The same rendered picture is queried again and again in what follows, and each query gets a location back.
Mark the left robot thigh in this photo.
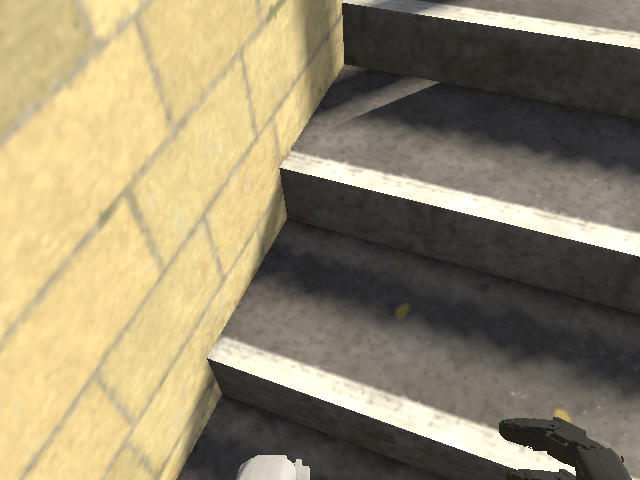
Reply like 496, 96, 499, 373
236, 455, 310, 480

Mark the right robot hand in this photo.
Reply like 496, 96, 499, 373
499, 417, 632, 480

